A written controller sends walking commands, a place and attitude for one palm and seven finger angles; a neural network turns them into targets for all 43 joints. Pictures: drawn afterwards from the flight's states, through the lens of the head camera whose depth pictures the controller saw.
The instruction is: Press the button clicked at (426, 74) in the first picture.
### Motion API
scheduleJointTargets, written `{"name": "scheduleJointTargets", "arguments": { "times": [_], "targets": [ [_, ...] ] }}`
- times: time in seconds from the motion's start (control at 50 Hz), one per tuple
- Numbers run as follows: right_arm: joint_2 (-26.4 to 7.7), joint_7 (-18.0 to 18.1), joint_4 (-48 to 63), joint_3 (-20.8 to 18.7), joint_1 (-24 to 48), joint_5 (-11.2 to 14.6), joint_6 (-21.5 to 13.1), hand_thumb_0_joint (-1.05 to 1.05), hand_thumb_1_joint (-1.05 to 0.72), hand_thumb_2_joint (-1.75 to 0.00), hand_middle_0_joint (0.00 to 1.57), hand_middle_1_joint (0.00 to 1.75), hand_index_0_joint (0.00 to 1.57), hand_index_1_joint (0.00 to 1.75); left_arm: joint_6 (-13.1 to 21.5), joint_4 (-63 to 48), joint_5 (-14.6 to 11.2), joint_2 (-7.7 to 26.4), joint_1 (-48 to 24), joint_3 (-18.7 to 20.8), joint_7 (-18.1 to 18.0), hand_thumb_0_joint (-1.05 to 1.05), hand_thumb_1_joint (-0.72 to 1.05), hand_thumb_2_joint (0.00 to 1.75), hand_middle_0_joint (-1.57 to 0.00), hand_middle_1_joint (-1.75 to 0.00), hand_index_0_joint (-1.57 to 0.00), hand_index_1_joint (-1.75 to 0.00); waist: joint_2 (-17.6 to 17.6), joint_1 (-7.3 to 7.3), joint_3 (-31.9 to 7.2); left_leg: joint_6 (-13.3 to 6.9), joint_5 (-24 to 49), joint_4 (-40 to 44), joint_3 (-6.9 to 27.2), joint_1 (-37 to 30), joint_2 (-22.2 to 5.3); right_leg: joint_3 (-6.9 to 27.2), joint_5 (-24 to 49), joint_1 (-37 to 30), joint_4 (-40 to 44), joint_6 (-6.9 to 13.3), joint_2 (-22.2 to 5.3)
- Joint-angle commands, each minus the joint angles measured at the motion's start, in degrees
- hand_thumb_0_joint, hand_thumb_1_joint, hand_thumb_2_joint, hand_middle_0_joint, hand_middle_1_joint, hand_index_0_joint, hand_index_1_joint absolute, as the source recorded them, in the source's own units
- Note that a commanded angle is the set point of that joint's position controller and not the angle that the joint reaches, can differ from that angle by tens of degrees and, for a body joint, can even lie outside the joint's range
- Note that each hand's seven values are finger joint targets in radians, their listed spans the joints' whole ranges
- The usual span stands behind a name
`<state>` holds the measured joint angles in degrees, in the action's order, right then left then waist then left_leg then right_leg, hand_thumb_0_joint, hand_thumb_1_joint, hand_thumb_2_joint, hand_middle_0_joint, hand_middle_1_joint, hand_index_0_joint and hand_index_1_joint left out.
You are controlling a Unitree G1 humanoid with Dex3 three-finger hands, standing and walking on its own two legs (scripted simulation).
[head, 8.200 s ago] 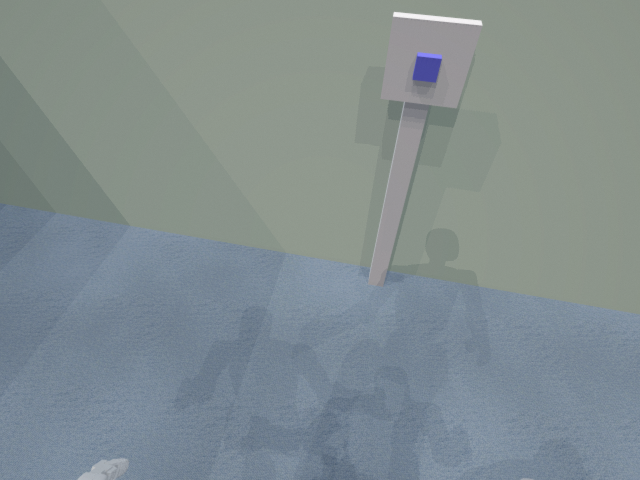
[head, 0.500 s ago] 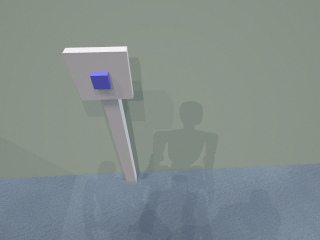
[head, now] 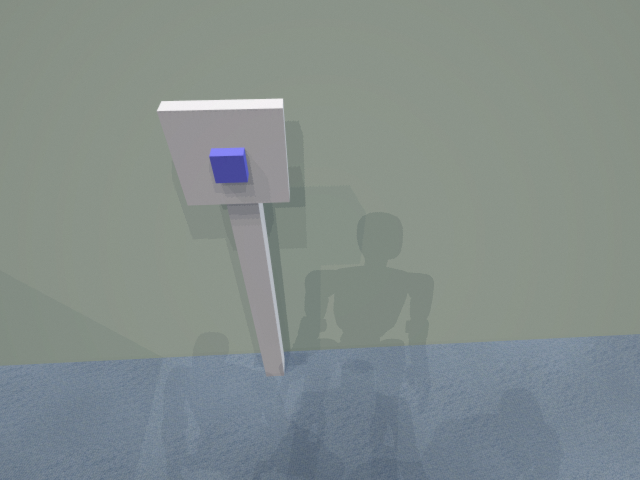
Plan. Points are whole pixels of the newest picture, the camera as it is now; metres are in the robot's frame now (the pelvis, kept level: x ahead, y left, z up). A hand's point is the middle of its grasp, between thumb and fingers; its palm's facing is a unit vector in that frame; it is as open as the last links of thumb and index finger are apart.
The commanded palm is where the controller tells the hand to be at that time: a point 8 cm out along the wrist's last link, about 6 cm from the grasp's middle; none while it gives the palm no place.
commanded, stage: look again from close up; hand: left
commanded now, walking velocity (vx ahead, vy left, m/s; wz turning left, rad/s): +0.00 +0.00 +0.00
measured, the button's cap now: (230, 164) +0.55 +0.18 +0.11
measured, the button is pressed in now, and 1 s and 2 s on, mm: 0 0 0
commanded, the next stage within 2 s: shuffle to correct the standing spot in 0.14 s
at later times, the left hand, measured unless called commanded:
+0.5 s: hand out of the picture +0.01 +0.15 -0.18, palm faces +0.03 -0.98 -0.19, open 7.3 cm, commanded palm none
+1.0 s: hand out of the picture +0.09 +0.13 -0.18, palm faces +0.14 -0.97 -0.19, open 7.3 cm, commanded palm none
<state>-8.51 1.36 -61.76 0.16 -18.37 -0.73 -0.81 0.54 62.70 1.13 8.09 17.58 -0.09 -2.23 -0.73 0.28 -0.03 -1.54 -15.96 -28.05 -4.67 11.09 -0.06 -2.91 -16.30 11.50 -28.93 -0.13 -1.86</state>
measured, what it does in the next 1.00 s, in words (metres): walks ahead: left foot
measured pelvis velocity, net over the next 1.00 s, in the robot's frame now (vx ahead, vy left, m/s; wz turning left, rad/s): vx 0.10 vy -0.03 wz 0.09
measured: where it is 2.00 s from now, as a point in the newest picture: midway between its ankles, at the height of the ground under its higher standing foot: outside the picture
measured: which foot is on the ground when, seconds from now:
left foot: down 0.00-0.54, up 0.56-0.72, down 0.74-1.00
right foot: down 0.00-0.76, up 0.78-1.00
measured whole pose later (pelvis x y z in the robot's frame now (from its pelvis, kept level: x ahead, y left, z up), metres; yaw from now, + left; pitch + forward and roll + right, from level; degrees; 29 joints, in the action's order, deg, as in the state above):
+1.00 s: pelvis +0.10 -0.03 +0.00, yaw +5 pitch +0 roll +0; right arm -9.5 2.3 -58.1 -1.4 -9.1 -0.7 -0.6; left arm -1.2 60.2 1.5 7.8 15.2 1.3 -2.7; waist 0.3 1.5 4.4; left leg -2.4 -15.6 -28.9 -6.4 13.1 -1.0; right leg -3.1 -22.2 20.0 -43.6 -0.9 -4.0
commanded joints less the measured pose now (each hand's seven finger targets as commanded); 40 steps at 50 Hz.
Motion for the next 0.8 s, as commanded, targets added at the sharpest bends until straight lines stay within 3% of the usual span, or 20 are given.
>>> {"name": "scheduleJointTargets", "arguments": {
  "times": [0.0, 0.22, 0.28, 0.34, 0.42, 0.46, 0.48, 0.5, 0.52, 0.54, 0.56, 0.58, 0.6, 0.64, 0.68, 0.7, 0.72, 0.74, 0.76, 0.78],
  "targets": [
    [-5.5, 0.3, 1.5, -0.4, -2.7, -0.2, -1.2, 0.00, -0.90, -0.90, 0.20, 0.30, 0.20, 0.30, 0.7, -1.2, -0.3, 4.6, 3.5, 0.4, 0.1, 0.00, 0.90, 0.90, -0.20, -0.30, -0.20, -0.30, 0.0, 0.31, 5.1, -1.3, 3.2, 9.3, 8.0, 4.7, -6.6, 3.5, 3.7, 0.5, 4.4, 2.0, -2.8],
    [-5.0, 0.5, -0.5, -0.2, -3.3, 0.0, -1.3, 0.00, -0.90, -0.90, 0.20, 0.30, 0.20, 0.30, 0.7, -0.8, -0.4, 5.1, 3.0, 0.5, 0.0, 0.00, 0.90, 0.90, -0.20, -0.30, -0.20, -0.30, 0.5, 0.10, 3.0, -1.1, 10.2, 7.5, 6.1, 1.2, -6.3, 4.0, 8.8, -0.6, 4.0, 2.0, -3.6],
    [-5.4, 0.4, -1.0, -0.6, -3.6, -0.3, -0.9, 0.00, -0.90, -0.90, 0.20, 0.30, 0.20, 0.30, 0.4, -0.3, 0.0, 4.7, 3.3, 0.7, 0.2, 0.00, 0.90, 0.90, -0.20, -0.30, -0.20, -0.30, 0.6, -0.20, 3.6, -2.1, 0.9, 8.4, 7.6, 1.6, -7.3, 1.8, 0.4, 0.8, 2.1, 2.0, -2.4],
    [-6.2, 0.3, -0.7, -1.3, -3.4, -0.5, -0.4, 0.00, -0.90, -0.90, 0.20, 0.30, 0.20, 0.30, 0.1, -0.7, 0.5, 4.1, 3.3, 0.8, 0.6, 0.00, 0.90, 0.90, -0.20, -0.30, -0.20, -0.30, -2.7, -0.45, 7.0, -3.6, -7.8, 11.0, 10.9, 3.7, -9.0, -0.6, -4.5, 4.5, -0.7, 2.0, -1.2],
    [-6.1, 0.5, 0.0, -1.9, -3.6, -0.6, -0.5, 0.00, -0.90, -0.90, 0.20, 0.30, 0.20, 0.30, 0.4, -1.0, 0.8, 4.1, 4.9, 1.4, 1.1, 0.00, 0.90, 0.90, -0.20, -0.30, -0.20, -0.30, -2.3, -0.16, 7.2, -4.9, -4.5, 8.2, 11.9, 4.8, -9.4, -0.4, -3.4, 4.7, -1.3, 2.4, -1.5],
    [-5.2, 0.6, 0.6, -1.8, -2.8, -0.6, -0.8, 0.00, -0.90, -0.90, 0.20, 0.30, 0.20, 0.30, 0.8, -0.3, 0.6, 4.6, 7.4, 1.7, 1.1, 0.00, 0.90, 0.90, -0.20, -0.30, -0.20, -0.30, 0.8, 0.61, 6.0, -4.1, -0.3, 2.9, 8.7, 7.5, -6.9, 2.1, -0.9, 0.8, 1.0, 3.2, -3.3],
    [-4.2, 0.6, 1.0, -1.7, -2.2, -0.6, -0.8, 0.00, -0.90, -0.90, 0.20, 0.30, 0.20, 0.30, 0.9, 0.1, 0.7, 5.3, 8.7, 2.0, 1.0, 0.00, 0.90, 0.90, -0.20, -0.30, -0.20, -0.30, 5.0, 0.96, 6.0, -3.2, 0.7, -1.6, 5.7, 10.0, -4.7, 4.4, 1.3, -2.0, 2.9, 4.2, -4.9],
    [-3.2, 0.5, 1.6, -1.5, -1.5, -0.6, -0.9, 0.00, -0.90, -0.90, 0.20, 0.30, 0.20, 0.30, 1.1, 0.7, 0.6, 6.6, 10.6, 2.4, 0.8, 0.00, 0.90, 0.90, -0.20, -0.30, -0.20, -0.30, 9.7, 1.48, 5.5, -2.0, -0.3, -7.7, 1.6, 13.7, -1.9, 7.9, 6.3, -5.6, 5.0, 5.5, -8.1],
    [-1.8, 0.4, 2.5, -1.4, -0.2, -0.6, -1.0, 0.00, -0.90, -0.90, 0.20, 0.30, 0.20, 0.30, 1.3, 1.4, 0.6, 8.0, 12.9, 2.9, 0.6, 0.00, 0.90, 0.90, -0.20, -0.30, -0.20, -0.30, 14.7, 2.18, 5.1, -1.1, -7.1, -13.9, -1.1, 18.0, -0.2, 12.5, 12.1, -8.7, 7.7, 7.7, -12.5],
    [-1.8, 0.2, 3.7, -1.4, 2.7, -0.7, -0.9, 0.00, -0.90, -0.90, 0.20, 0.30, 0.20, 0.30, 1.6, 1.7, 0.7, 7.9, 15.1, 3.1, 0.3, 0.00, 0.90, 0.90, -0.20, -0.30, -0.20, -0.30, 15.2, 3.50, 5.4, -1.0, -14.8, -20.4, -0.4, 22.4, -0.5, 15.1, 20.3, -11.0, 9.1, 10.6, -15.1],
    [-1.8, 0.1, 4.7, -1.6, 4.7, -0.5, -1.1, 0.00, -0.90, -0.90, 0.20, 0.30, 0.20, 0.30, 1.9, 2.0, 1.1, 7.7, 15.9, 3.0, 0.1, 0.00, 0.90, 0.90, -0.20, -0.30, -0.20, -0.30, 13.5, 3.95, 5.5, -1.2, -17.7, -25.8, 0.5, 25.5, -0.9, 15.5, 27.8, -12.7, 9.1, 12.8, -16.8],
    [-1.6, -0.1, 5.3, -1.7, 6.0, -0.5, -1.1, 0.00, -0.90, -0.90, 0.20, 0.30, 0.20, 0.30, 2.0, 2.1, 1.3, 7.1, 16.7, 3.0, -0.1, 0.00, 0.90, 0.90, -0.20, -0.30, -0.20, -0.30, 9.6, 4.14, 4.9, -1.3, -18.0, -27.9, 0.6, 27.3, -1.5, 14.6, 33.2, -15.0, 8.3, 13.9, -17.4],
    [-1.3, -0.4, 5.5, -1.7, 7.0, -0.4, -1.2, 0.00, -0.90, -0.90, 0.20, 0.30, 0.20, 0.30, 2.1, 2.0, 1.5, 7.0, 16.0, 3.0, -0.4, 0.00, 0.90, 0.90, -0.20, -0.30, -0.20, -0.30, 7.9, 3.64, 4.8, -1.5, -17.9, -27.0, 0.8, 27.3, -2.2, 12.2, 36.7, -15.2, 6.9, 13.9, -16.8],
    [-0.2, -0.8, 5.5, -1.6, 6.2, -0.2, -1.1, 0.00, -0.90, -0.90, 0.20, 0.30, 0.20, 0.30, 1.9, 1.2, 1.4, 7.1, 12.5, 2.6, -0.5, 0.00, 0.90, 0.90, -0.20, -0.30, -0.20, -0.30, 6.5, 1.46, 4.0, -1.7, -13.8, -18.7, -0.4, 20.3, -2.3, 7.4, 34.7, -10.3, 5.3, 11.9, -14.2],
    [0.3, -0.5, 2.3, -1.4, -2.1, -0.5, -1.1, 0.00, -0.90, -0.90, 0.20, 0.30, 0.20, 0.30, 1.6, 0.2, 0.5, 6.6, 7.6, 2.3, -0.2, 0.00, 0.90, 0.90, -0.20, -0.30, -0.20, -0.30, 4.7, -3.34, 1.5, -1.5, 0.6, -5.3, -4.5, 2.7, 1.0, 0.2, 31.1, -1.4, -0.6, 7.9, -8.3],
    [-1.4, 0.1, -0.2, -1.5, -7.6, -0.6, -1.2, 0.00, -0.90, -0.90, 0.20, 0.30, 0.20, 0.30, 1.4, -0.1, -0.1, 5.6, 7.2, 2.0, -0.1, 0.00, 0.90, 0.90, -0.20, -0.30, -0.20, -0.30, 1.5, -5.26, -0.8, -1.8, 9.7, -0.6, -1.2, -7.1, -0.8, -0.9, 29.1, 3.2, -8.6, 5.7, -6.7],
    [-6.4, 0.8, -1.2, -2.3, -11.7, -1.0, -1.6, 0.00, -0.90, -0.90, 0.20, 0.30, 0.20, 0.30, 1.3, -1.0, -0.6, 3.4, 7.9, 1.6, -0.1, 0.00, 0.90, 0.90, -0.20, -0.30, -0.20, -0.30, -10.7, -5.98, -4.0, -7.1, 27.6, 1.5, 15.3, -14.6, -13.8, -4.0, 11.8, 12.7, -20.2, 1.6, -1.9],
    [-9.1, 1.3, -0.7, -2.2, -12.7, -0.3, -1.4, 0.00, -0.90, -0.90, 0.20, 0.30, 0.20, 0.30, 1.4, -2.1, -1.2, 2.3, 8.2, 0.9, -0.3, 0.00, 0.90, 0.90, -0.20, -0.30, -0.20, -0.30, -16.4, -4.89, -6.7, -14.9, 53.5, 5.6, 27.1, -16.2, -25.3, -1.3, -18.5, 16.4, -30.0, -0.1, 0.5],
    [-9.2, 1.3, 0.6, -2.0, -7.8, 0.1, -0.7, 0.00, -0.90, -0.90, 0.20, 0.30, 0.20, 0.30, 0.7, -2.2, -0.8, 3.8, 8.1, 1.4, -0.8, 0.00, 0.90, 0.90, -0.20, -0.30, -0.20, -0.30, -9.5, -3.16, -5.8, -16.9, 50.6, 5.5, 22.6, -10.4, -26.0, 2.9, -20.1, 13.0, -31.6, 0.8, -1.6],
    [-7.9, 1.4, 2.2, -1.7, -2.3, 0.0, -0.8, 0.00, -0.90, -0.90, 0.20, 0.30, 0.20, 0.30, 0.1, -2.1, -0.4, 2.5, 5.9, 1.4, -1.0, 0.00, 0.90, 0.90, -0.20, -0.30, -0.20, -0.30, -9.3, -1.84, -0.8, -14.9, 45.3, 7.5, 18.9, -1.9, -23.4, 3.0, -18.9, 11.6, -30.3, 0.6, -2.2]
  ]
}}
